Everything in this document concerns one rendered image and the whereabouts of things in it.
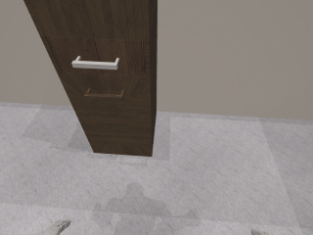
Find cabinet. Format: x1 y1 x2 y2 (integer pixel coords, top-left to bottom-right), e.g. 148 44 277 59
23 0 157 157

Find drawer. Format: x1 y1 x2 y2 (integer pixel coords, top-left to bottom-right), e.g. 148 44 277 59
47 36 146 76

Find left robot hand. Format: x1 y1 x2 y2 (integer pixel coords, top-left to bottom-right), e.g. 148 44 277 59
43 218 71 235

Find handle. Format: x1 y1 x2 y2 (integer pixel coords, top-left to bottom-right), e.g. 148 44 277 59
71 56 119 70
84 93 123 101

